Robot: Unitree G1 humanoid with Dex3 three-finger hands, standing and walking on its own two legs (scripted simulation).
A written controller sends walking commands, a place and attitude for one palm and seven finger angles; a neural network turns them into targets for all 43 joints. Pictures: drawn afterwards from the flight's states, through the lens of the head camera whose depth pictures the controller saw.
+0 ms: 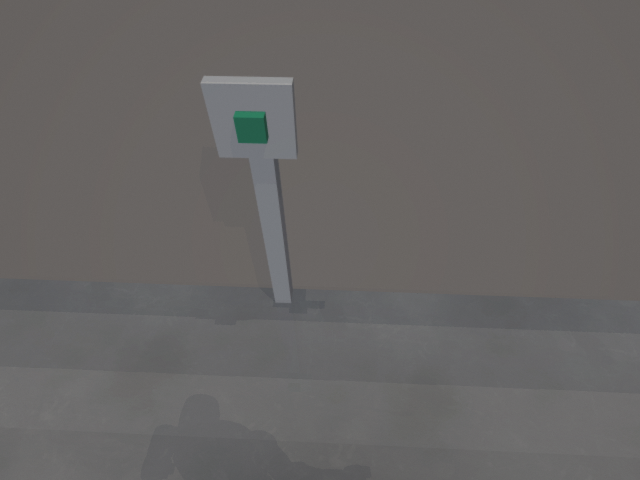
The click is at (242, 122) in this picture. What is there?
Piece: button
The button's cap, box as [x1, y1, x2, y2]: [233, 111, 268, 143]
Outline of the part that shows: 235,111 233,118 238,142 266,143 268,136 265,113 259,111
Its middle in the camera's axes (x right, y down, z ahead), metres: -0.15 -0.24 +0.81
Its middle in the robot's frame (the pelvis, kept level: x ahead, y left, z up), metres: +0.76 +0.19 +0.00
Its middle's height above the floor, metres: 0.79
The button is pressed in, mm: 0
